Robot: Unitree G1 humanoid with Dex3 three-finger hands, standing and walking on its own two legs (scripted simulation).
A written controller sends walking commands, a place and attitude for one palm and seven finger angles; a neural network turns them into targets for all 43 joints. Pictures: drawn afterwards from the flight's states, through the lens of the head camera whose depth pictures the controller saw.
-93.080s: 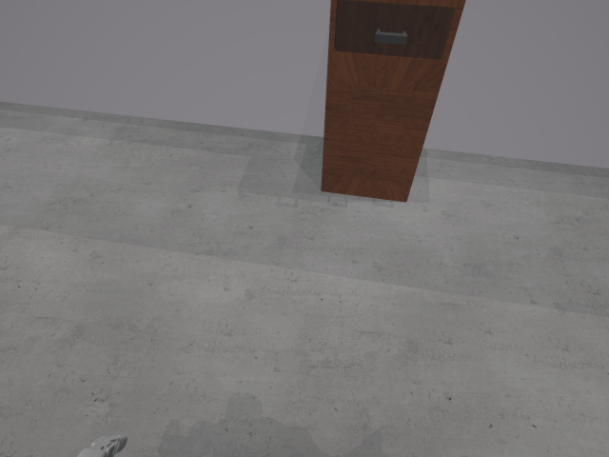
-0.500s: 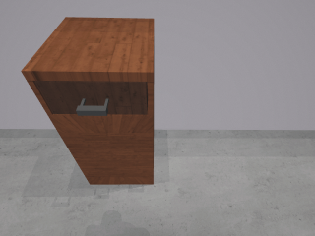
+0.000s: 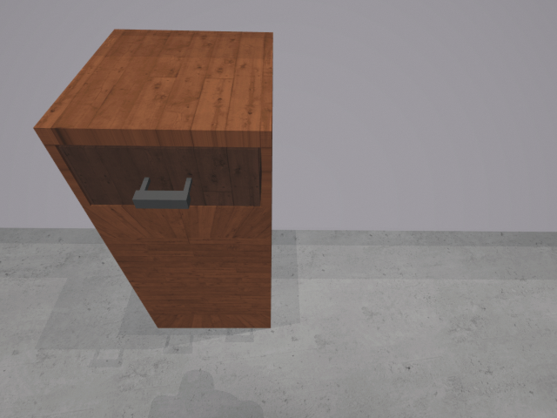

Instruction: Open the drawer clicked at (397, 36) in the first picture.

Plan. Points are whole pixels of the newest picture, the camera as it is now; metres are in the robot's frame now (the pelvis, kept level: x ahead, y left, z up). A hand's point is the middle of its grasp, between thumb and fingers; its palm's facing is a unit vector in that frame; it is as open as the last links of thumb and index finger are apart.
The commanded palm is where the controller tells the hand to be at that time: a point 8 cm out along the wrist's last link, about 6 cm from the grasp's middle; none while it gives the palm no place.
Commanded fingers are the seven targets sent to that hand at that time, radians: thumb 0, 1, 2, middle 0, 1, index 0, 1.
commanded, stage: raise the hand with hooked fingers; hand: left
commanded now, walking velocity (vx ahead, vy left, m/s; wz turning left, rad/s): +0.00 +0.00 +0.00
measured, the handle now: (164, 191) +0.52 +0.26 -0.01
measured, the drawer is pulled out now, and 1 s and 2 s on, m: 0.00 0.00 0.00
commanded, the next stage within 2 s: move the hooked fingers above the handle in 1.96 s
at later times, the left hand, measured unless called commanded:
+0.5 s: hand (165, 415) +0.15 +0.17 -0.08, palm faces -0.14 -0.23 -0.96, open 8.6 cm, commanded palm +0.15 +0.21 +0.00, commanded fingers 0.00 0.36 0.67 -0.24 -0.64 -0.24 -0.64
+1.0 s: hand (152, 316) +0.25 +0.20 +0.01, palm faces -0.02 -0.09 -1.00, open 11.6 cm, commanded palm +0.23 +0.20 +0.08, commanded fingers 0.00 -0.22 0.42 -0.28 -1.02 -0.28 -1.02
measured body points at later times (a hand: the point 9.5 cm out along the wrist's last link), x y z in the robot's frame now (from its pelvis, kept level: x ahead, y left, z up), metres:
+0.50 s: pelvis +0.00 -0.04 -0.04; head +0.03 -0.05 +0.41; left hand +0.15 +0.18 -0.03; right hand +0.24 -0.26 -0.10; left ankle +0.04 +0.11 -0.74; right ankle -0.01 -0.14 -0.74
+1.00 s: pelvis +0.03 -0.05 -0.03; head +0.07 -0.09 +0.42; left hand +0.25 +0.20 +0.07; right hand +0.21 -0.28 -0.15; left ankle +0.04 +0.11 -0.74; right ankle -0.01 -0.14 -0.74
